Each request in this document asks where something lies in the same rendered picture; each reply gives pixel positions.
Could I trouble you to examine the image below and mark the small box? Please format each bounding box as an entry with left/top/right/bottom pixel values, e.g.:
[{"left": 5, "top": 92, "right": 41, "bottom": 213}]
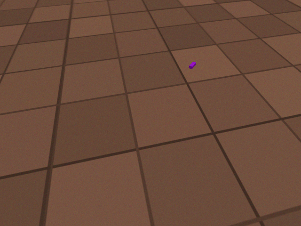
[{"left": 189, "top": 62, "right": 196, "bottom": 69}]

